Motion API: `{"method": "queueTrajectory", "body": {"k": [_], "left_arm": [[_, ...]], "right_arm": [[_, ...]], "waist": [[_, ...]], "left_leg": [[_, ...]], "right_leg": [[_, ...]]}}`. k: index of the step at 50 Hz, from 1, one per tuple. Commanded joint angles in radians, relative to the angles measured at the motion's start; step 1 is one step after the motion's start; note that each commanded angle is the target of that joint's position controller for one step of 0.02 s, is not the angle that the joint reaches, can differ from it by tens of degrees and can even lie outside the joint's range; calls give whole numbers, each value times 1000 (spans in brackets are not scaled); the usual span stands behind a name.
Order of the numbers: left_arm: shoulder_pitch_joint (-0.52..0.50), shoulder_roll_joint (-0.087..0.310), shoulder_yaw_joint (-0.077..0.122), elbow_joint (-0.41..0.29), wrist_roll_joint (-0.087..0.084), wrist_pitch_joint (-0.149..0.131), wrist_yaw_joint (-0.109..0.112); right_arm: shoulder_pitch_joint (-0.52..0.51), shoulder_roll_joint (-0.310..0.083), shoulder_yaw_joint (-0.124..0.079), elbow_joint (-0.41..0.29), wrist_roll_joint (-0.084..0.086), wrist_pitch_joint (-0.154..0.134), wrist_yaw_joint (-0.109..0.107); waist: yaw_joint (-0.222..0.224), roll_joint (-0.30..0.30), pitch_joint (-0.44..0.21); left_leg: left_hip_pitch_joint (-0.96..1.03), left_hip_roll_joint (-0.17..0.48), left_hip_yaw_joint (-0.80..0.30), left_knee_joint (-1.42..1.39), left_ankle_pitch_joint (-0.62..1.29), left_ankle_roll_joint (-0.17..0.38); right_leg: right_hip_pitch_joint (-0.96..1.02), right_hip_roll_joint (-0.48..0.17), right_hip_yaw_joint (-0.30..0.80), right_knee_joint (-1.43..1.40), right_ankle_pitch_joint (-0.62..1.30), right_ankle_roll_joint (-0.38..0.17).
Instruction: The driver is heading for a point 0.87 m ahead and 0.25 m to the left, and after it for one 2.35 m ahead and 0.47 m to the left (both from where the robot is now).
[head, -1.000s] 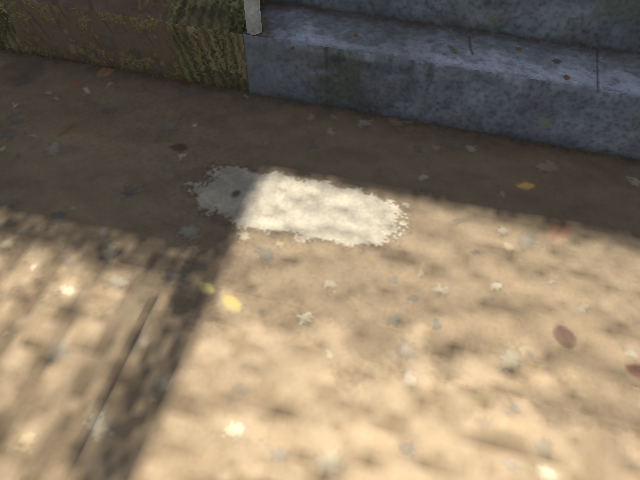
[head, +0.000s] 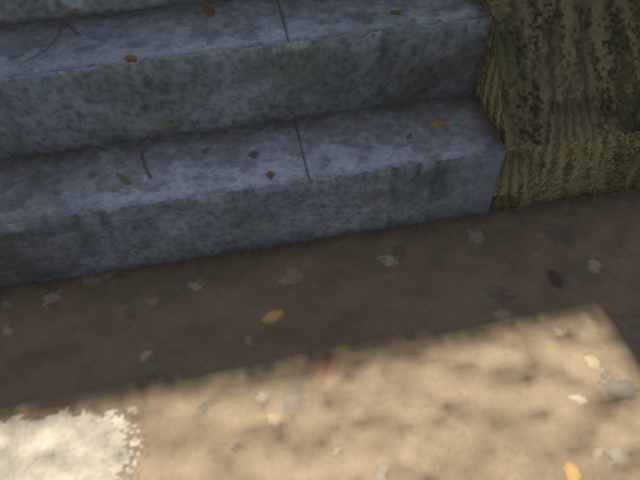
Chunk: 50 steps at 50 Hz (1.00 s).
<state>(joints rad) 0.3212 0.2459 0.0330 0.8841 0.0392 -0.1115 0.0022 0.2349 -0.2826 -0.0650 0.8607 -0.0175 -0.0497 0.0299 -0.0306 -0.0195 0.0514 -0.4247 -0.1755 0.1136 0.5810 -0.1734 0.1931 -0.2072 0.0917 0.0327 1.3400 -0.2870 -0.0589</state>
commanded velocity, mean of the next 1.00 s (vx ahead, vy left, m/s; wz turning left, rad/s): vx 0.92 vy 0.00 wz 0.73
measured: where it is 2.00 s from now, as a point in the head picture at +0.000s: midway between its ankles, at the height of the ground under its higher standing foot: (145, 205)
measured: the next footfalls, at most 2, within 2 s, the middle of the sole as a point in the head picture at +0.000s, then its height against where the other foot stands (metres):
right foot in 0.34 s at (394, 430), level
left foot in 0.78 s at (229, 327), level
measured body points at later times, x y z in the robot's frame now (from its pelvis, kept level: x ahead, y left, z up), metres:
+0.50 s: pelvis +0.46 -0.01 +0.02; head +0.49 +0.00 +0.47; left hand +0.48 +0.29 -0.08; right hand +0.66 -0.26 -0.09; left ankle +0.33 +0.04 -0.60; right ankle +0.52 -0.13 -0.71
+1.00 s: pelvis +0.79 +0.19 +0.03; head +0.82 +0.24 +0.47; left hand +0.71 +0.44 -0.11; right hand +1.03 +0.09 -0.10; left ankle +0.79 +0.21 -0.71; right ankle +0.90 +0.09 -0.60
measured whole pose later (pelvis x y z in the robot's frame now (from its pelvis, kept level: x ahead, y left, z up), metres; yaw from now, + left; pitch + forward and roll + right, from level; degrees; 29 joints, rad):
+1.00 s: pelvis +0.79 +0.19 +0.03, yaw +45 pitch +0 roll +0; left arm 0.18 0.20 -0.02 0.76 0.02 -0.03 0.02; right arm 0.22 -0.23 0.01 0.82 -0.03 -0.08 0.00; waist 0.01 -0.02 0.12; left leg -0.21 -0.14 0.13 0.40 -0.18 0.18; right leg -0.63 -0.06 0.04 1.29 -0.33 0.03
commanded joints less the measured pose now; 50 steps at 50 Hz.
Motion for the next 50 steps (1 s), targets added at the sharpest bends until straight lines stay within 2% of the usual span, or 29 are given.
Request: {"method": "queueTrajectory", "body": {"k": [1,2,4,7,9,13,15,16,17,18,19,20,21,22,24,26,30,33,35,37,38,39,40,41,42,43,45,47,50], "left_arm": [[-111,102,-4,-169,26,-38,-12],[-112,82,-14,-185,45,-18,-16],[-140,61,-30,-216,53,14,-19],[-354,55,-51,-313,26,14,-34],[-426,29,-63,-337,10,13,-43],[-472,55,-59,-369,-3,10,-26],[-365,127,-29,-345,-6,1,-7],[-221,170,-9,-311,-11,-8,6],[-16,230,18,-264,-4,-12,26],[201,288,42,-226,28,-8,47],[112,347,58,-228,52,-3,31],[12,216,51,-255,37,6,20],[-42,137,31,-248,22,6,14],[-37,114,27,-218,28,3,7],[25,96,22,-141,15,-10,6],[48,60,15,-91,-13,-29,-10],[-35,96,23,-77,-17,-49,-19],[9,149,30,-51,-15,-53,-12],[61,215,44,-44,-15,-44,3],[40,266,56,-61,-5,-13,25],[1,273,58,-79,-4,5,29],[-10,257,55,-94,-1,19,26],[-9,173,40,-107,12,15,12],[126,112,10,-197,-32,11,19],[60,148,4,-178,-32,4,35],[79,129,-8,-167,-43,4,40],[71,95,-25,-130,-23,36,32],[102,61,-32,-101,-13,89,20],[169,33,-15,-62,-28,115,22]], "right_arm": [[140,-58,-21,1,-2,-19,-7],[138,-57,-14,13,1,-28,-15],[155,-83,-16,15,13,-50,-14],[191,-106,-23,-7,17,-62,-14],[235,-119,-32,-4,27,-59,-10],[297,-141,-43,-1,28,-46,-16],[271,-178,-52,-12,21,-46,-24],[221,-223,-63,-26,20,-50,-21],[161,-214,-64,-49,18,-61,-14],[141,-57,-25,-80,12,-71,-18],[276,-10,1,-143,81,-59,-23],[176,-96,-5,-102,45,-35,-34],[84,-116,-15,-104,22,-23,-21],[44,-102,-14,-106,11,-15,-7],[-6,-46,-2,-142,-18,11,21],[-68,-12,12,-184,-15,30,33],[-196,-33,31,-266,-11,27,61],[-316,-32,51,-297,-18,24,74],[-295,-69,46,-279,-20,22,73],[-124,-125,30,-231,-18,12,53],[52,-158,11,-177,-17,6,42],[198,-188,-15,-118,-21,-4,21],[135,-230,-38,-110,-3,-1,-6],[102,-337,-54,-162,-51,12,-12],[110,-277,-52,-194,-38,17,-29],[55,-221,-33,-177,-25,8,-43],[-59,-78,26,-175,-15,-25,-42],[-58,-49,54,-132,-5,-55,-41],[-45,-76,50,-104,-19,-71,-28]], "waist": [[16,-105,-46],[57,-88,-3],[79,-54,44],[25,-20,103],[-26,23,76],[-73,86,0],[-14,97,-101],[75,97,-187],[178,87,-292],[225,-85,-421],[98,-411,-561],[115,-185,-390],[117,-83,-244],[105,-3,-167],[70,-50,-91],[45,-68,-59],[-4,-75,11],[13,-24,67],[-11,-46,11],[-115,-94,-103],[-191,-111,-176],[-233,-45,-234],[-141,183,-139],[-29,280,-369],[-83,32,-458],[-12,-38,-310],[76,-128,-141],[99,-79,-119],[105,95,-188]], "left_leg": [[347,350,-726,-394,-246,166],[241,309,-667,-411,-194,154],[116,262,-585,-434,-125,152],[-33,198,-495,-493,56,115],[-9,165,-458,-464,242,56],[263,190,-484,-326,530,6],[334,198,-500,-137,737,-36],[310,185,-493,43,750,-53],[176,153,-478,264,604,-61],[-7,106,-381,577,-80,-43],[-279,61,-268,838,-340,-74],[-371,161,-238,844,-202,-63],[-369,188,-216,778,-116,-73],[-342,215,-208,746,-95,-84],[-338,262,-195,713,-98,-92],[-387,293,-180,702,-74,-87],[-328,293,-115,494,143,-88],[-172,218,31,219,220,-52],[-91,143,87,161,188,-22],[83,94,69,124,122,14],[255,79,37,108,97,45],[491,66,-19,38,91,75],[648,201,-215,-17,319,73],[936,510,-662,-20,786,297],[872,520,-657,-115,839,277],[671,504,-552,-161,856,227],[351,447,-387,-230,942,125],[191,418,-240,-278,1082,60],[291,371,-42,-263,1225,-31]], "right_leg": [[-497,-132,107,66,33,8],[-466,-149,94,10,21,28],[-467,-184,53,-99,0,59],[-372,-182,-25,-429,213,99],[-267,-142,-55,-606,382,95],[-229,-83,-48,-795,386,75],[-47,-43,-30,-861,277,57],[122,-62,-10,-882,237,44],[369,-151,51,-830,134,23],[607,-420,279,-803,-98,4],[738,-638,848,-993,-314,-122],[587,-544,757,-1054,-490,-108],[446,-486,550,-1056,-334,-82],[338,-451,420,-1071,-115,-72],[230,-405,237,-1098,71,-50],[205,-387,107,-1124,230,-24],[76,-323,-150,-1211,462,9],[62,-277,-285,-1225,746,53],[181,-288,-305,-1108,1144,74],[241,-328,-287,-841,1374,77],[198,-350,-263,-619,1383,54],[39,-317,-259,-309,1125,48],[-294,-107,-270,47,13,72],[-593,-56,-131,442,-230,98],[-579,-113,-21,446,-106,84],[-533,-155,-20,325,-58,92],[-381,-200,9,101,-74,91],[-219,-177,3,-23,-62,99],[-244,-107,-78,57,-7,77]]}}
